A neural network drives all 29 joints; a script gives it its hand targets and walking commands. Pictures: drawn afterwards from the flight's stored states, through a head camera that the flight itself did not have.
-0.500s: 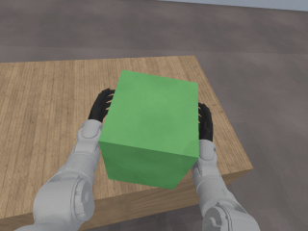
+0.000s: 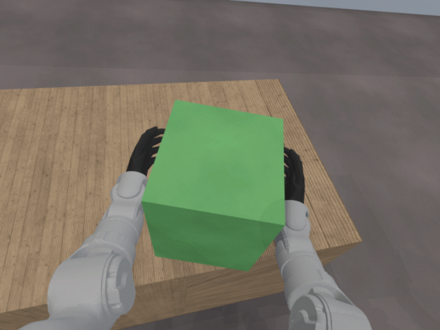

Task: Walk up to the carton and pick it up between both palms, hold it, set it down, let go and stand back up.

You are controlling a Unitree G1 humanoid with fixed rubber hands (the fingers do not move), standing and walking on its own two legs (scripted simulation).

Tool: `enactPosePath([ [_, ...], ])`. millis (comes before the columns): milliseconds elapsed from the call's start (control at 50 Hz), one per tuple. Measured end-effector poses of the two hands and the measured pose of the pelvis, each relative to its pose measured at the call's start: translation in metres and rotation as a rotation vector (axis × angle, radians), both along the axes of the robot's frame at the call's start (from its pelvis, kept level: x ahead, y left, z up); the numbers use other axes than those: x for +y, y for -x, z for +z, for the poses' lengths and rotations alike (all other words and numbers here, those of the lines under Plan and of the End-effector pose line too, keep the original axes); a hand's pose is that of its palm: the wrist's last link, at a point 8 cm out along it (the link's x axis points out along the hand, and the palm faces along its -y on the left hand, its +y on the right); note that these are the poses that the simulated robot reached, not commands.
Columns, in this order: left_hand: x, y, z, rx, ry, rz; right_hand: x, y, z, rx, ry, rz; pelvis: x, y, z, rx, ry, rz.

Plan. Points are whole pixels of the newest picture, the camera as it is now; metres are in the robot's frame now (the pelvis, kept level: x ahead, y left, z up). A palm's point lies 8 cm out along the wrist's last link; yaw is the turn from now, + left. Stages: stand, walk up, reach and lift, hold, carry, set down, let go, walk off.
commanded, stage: reach and lift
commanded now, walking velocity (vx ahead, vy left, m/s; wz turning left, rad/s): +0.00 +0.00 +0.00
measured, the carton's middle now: (214, 192) +0.38 -0.02 +0.00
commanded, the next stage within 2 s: none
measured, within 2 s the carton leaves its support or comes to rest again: leaves its support in 0.86 s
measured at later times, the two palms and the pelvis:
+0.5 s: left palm (140, 167) +0.43 +0.12 +0.03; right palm (292, 193) +0.36 -0.16 +0.03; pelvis +0.00 +0.00 +0.00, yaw +0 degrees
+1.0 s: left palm (141, 167) +0.41 +0.12 +0.04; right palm (297, 201) +0.33 -0.16 +0.04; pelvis -0.01 +0.00 +0.00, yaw +0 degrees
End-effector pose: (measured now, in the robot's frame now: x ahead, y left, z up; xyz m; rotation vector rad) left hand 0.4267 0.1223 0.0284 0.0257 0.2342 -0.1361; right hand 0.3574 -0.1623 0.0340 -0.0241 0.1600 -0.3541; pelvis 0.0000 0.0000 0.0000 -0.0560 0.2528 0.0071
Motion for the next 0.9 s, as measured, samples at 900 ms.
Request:
enactPosePath([
  [900, -0.005, 0.006, 0.014, -0.084, -0.076, -0.036, -0.002, 0.015, 0.005, -0.074, 0.012, -0.026, 0.001, 0.007, 0.001, -0.007, 0.001, 0.0],
])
